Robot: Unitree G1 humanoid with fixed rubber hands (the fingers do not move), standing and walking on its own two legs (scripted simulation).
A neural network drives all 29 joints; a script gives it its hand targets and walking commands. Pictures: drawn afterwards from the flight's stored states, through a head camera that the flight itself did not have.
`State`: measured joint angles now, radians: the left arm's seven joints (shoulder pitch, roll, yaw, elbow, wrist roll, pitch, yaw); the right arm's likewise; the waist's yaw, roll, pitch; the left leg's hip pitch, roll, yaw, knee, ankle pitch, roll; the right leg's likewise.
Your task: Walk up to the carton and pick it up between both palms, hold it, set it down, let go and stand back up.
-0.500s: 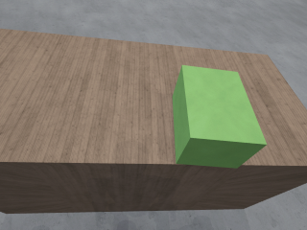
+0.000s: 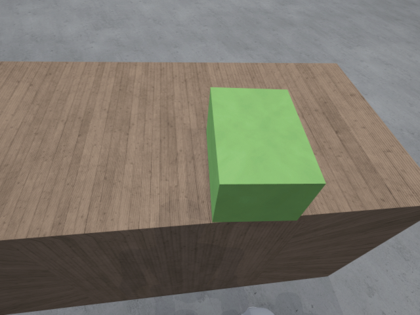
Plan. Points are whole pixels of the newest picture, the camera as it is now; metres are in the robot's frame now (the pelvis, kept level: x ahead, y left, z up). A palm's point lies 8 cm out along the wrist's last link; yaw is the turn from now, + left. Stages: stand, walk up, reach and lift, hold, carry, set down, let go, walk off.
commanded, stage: walk up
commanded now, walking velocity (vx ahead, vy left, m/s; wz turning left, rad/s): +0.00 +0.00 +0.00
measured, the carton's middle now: (252, 151) +0.47 -0.09 +0.01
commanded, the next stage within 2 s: stand in 1.00 s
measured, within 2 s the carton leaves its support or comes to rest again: neither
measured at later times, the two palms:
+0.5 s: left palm out of the picture +0.01 +0.12 -0.14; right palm out of the picture -0.04 -0.33 -0.15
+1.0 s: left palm out of the picture -0.05 +0.13 -0.15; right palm out of the picture -0.06 -0.27 -0.15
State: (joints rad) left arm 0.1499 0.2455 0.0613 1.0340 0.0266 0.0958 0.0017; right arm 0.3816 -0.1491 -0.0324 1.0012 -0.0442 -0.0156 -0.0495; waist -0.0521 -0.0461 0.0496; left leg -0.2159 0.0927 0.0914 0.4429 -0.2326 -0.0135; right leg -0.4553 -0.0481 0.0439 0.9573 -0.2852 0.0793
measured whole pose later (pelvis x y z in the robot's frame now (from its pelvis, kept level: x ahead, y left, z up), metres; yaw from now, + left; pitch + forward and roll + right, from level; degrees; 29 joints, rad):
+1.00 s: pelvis -0.02 -0.07 +0.00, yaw -1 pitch -1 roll +0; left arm 0.30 0.11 -0.01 1.15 0.00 0.00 0.03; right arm 0.32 -0.10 0.00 1.15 0.00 -0.01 -0.04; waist 0.02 -0.01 0.04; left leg -0.09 -0.04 0.05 0.34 -0.23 0.04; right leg -0.20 0.01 0.00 0.39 -0.17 -0.02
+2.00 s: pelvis +0.01 -0.04 +0.00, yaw +0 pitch -1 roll +0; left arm 0.30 0.10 -0.02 1.20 0.00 0.00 0.05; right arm 0.38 -0.08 0.01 1.14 -0.01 -0.03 -0.05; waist 0.01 -0.01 0.02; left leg -0.04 -0.07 0.04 0.33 -0.28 0.09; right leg -0.16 -0.02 0.00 0.40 -0.24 0.03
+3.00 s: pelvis -0.04 -0.10 -0.02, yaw +0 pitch +0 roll -1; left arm 0.20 0.16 0.08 0.19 0.11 0.92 -0.16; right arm 0.18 -0.07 0.17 0.43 0.26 0.48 -0.18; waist -0.03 -0.02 0.10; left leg -0.27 0.05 0.05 0.61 -0.34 -0.01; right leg -0.32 0.07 -0.08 0.54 -0.23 -0.08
